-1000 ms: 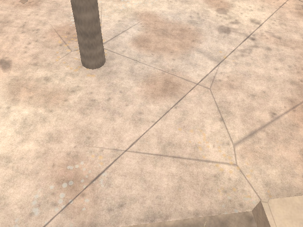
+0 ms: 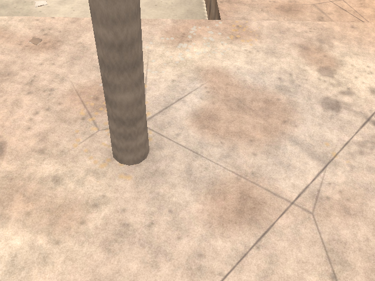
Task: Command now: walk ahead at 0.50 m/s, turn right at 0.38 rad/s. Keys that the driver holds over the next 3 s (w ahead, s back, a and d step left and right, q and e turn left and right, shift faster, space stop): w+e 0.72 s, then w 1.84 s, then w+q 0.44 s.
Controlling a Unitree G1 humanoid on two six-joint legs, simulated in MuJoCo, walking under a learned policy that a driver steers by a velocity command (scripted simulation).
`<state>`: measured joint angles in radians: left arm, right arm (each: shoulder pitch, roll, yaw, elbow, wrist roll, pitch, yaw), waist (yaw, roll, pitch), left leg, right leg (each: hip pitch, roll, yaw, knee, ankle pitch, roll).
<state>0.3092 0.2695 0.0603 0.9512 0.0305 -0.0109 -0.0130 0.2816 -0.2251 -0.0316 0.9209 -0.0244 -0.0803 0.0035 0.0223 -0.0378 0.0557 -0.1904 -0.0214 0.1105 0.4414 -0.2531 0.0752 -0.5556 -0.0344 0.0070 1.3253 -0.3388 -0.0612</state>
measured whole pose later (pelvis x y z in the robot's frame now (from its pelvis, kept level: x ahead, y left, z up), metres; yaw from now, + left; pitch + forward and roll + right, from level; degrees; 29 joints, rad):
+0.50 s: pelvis +0.26 -0.03 +0.00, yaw -18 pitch +0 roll +0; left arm 0.26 0.28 0.07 0.92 0.00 -0.03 -0.01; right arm 0.21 -0.23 -0.03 0.83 -0.04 -0.05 0.00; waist 0.00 0.00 0.05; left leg -0.50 0.08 -0.02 1.14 -0.33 -0.02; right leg -0.20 0.15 -0.01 0.42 -0.20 -0.15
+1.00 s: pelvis +0.53 -0.06 +0.00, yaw -31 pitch +1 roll +0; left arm 0.28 0.29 0.06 0.86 0.04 -0.04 -0.03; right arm 0.26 -0.25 -0.04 0.85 -0.03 -0.08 0.01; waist 0.00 -0.04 0.03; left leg -0.23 -0.02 0.04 0.41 -0.19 0.04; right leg -0.44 0.05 0.07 1.10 -0.35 -0.08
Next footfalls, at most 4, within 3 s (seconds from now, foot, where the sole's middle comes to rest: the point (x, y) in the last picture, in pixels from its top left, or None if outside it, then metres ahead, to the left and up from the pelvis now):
0.32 right None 0.29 -0.08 -0.78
0.82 left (189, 238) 0.63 0.00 -0.78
1.30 right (268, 220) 0.72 -0.31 -0.78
1.84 left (255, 149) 1.07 -0.30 -0.78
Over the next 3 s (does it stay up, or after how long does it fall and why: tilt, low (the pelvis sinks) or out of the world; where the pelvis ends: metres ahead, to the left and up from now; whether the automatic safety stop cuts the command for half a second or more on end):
stays up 1.43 -0.61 -0.03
